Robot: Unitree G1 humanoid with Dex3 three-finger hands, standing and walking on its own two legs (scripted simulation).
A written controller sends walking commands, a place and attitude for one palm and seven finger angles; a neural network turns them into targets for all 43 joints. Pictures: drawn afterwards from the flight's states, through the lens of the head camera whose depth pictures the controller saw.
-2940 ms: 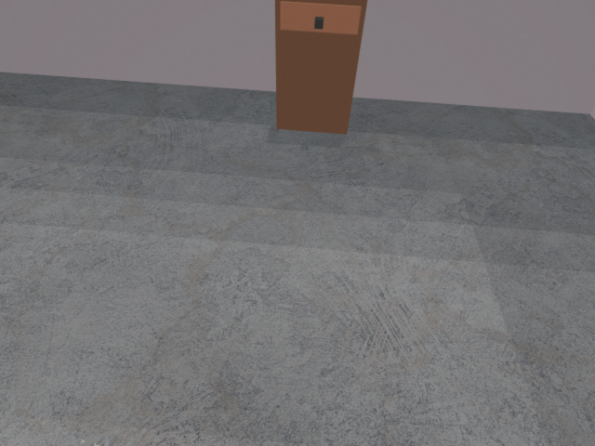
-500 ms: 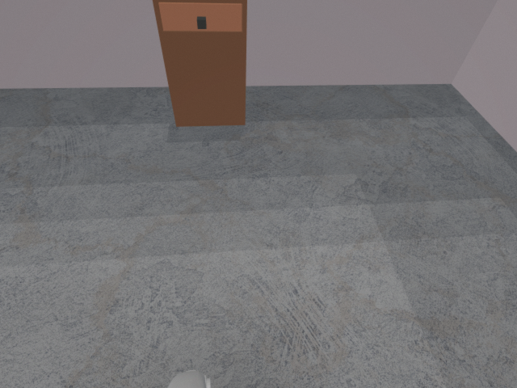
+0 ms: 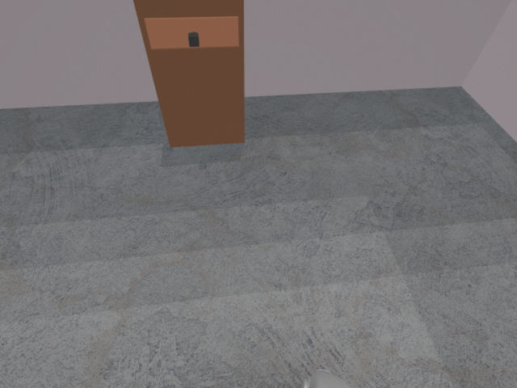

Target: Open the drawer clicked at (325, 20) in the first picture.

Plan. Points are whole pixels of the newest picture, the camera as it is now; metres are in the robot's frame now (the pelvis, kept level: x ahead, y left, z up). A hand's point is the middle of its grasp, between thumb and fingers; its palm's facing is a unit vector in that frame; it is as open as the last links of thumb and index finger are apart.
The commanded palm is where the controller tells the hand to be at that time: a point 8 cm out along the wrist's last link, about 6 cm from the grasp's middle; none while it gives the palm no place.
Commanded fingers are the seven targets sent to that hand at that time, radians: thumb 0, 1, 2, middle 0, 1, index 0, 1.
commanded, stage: walk to a spot facing it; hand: left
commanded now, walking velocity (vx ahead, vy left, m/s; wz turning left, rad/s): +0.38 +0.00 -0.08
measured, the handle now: (193, 37) +1.42 +0.33 -0.14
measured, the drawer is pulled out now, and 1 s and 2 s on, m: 0.00 0.00 0.00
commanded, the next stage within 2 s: turn to face it in 1.22 s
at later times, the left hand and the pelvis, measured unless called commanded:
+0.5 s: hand (183, 358) +0.20 +0.15 -0.19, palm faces +0.10 -0.98 -0.15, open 7.3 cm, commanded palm none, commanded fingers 0.00 0.90 0.90 -0.20 -0.30 -0.20 -0.30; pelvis +0.24 -0.02 -0.01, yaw +2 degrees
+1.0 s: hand (201, 205) +0.55 +0.17 -0.17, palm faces -0.05 -0.98 -0.20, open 7.4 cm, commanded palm none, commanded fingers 0.00 0.90 0.90 -0.20 -0.30 -0.20 -0.30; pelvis +0.45 -0.01 -0.01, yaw -3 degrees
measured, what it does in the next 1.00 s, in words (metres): walks ahead: right foot, then left foot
